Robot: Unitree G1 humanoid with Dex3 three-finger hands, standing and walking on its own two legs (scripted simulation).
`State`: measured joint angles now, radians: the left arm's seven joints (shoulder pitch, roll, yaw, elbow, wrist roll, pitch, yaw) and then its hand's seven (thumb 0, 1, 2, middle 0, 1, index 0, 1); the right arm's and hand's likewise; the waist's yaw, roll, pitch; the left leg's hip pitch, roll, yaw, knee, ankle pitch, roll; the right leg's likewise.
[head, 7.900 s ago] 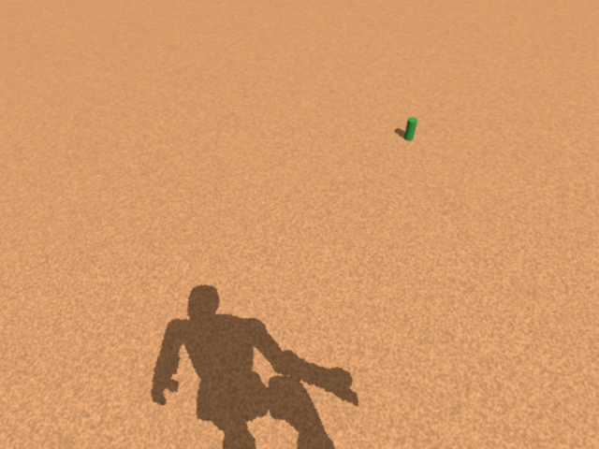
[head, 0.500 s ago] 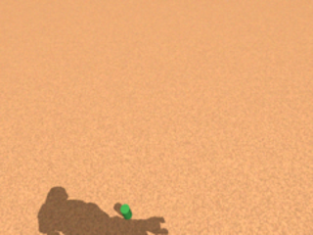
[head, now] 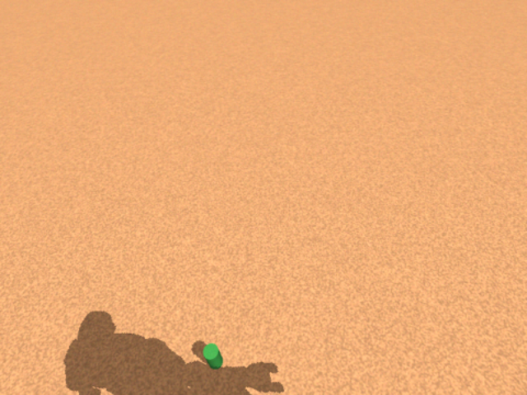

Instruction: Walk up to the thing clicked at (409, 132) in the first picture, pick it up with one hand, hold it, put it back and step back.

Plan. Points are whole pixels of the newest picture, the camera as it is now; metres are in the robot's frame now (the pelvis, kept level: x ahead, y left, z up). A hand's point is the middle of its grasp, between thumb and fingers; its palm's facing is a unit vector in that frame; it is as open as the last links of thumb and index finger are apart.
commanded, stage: stand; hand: left
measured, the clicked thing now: (213, 356) +0.39 +0.23 -0.72
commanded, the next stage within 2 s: go down in 0.64 s
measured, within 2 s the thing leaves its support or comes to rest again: neither
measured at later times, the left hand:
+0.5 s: hand out of the picture +0.07 +0.26 -0.16, palm faces -0.03 -0.94 -0.35, open 7.4 cm
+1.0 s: hand out of the picture +0.16 +0.26 -0.16, palm faces +0.01 -0.94 -0.34, open 10.4 cm
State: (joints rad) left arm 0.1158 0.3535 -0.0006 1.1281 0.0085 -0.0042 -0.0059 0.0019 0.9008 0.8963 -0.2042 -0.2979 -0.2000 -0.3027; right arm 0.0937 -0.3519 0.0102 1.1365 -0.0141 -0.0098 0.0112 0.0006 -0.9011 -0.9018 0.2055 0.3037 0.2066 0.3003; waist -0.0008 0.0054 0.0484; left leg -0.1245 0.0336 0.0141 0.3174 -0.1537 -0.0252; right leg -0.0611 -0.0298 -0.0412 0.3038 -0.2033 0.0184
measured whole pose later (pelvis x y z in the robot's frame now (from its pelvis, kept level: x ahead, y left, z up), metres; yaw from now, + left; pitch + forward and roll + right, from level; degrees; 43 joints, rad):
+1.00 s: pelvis -0.01 +0.00 -0.02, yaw -1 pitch +6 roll +0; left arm -0.05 0.35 0.17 1.02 0.09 0.02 -0.03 0.00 0.44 0.75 -0.07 -0.46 -0.07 -0.45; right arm 0.22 -0.25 -0.02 0.79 0.02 -0.04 -0.02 0.00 -0.96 -0.92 0.21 0.30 0.21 0.30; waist -0.03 -0.02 0.02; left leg -0.44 0.05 0.01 0.59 -0.26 -0.02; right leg -0.38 -0.02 -0.03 0.59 -0.31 0.01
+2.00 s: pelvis -0.02 +0.01 -0.11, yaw -1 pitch +19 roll -3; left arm 0.32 0.38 0.26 0.35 0.05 0.16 -0.09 -0.01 -0.41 0.33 -0.07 -0.32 -0.07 -0.32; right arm 0.21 -0.23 -0.02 0.55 -0.01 -0.18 -0.06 0.01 -0.85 -0.89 0.21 0.30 0.21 0.30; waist -0.03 0.01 -0.12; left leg -1.04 0.06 -0.03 1.24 -0.54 -0.01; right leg -0.95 -0.02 -0.05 1.19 -0.58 0.02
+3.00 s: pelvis -0.09 +0.01 -0.35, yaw -6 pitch +33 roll -6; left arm -0.40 0.80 0.77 1.00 -0.14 -0.40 -0.61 -0.01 -0.39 0.07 -0.02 -0.07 -0.04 -0.05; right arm 0.08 -0.34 0.05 0.68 -0.05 -0.16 -0.03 0.00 -0.89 -0.90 0.21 0.30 0.21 0.30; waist -0.03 -0.03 -0.11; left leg -2.01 0.07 -0.13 2.09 -0.66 -0.03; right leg -1.90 0.02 -0.07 2.05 -0.73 0.01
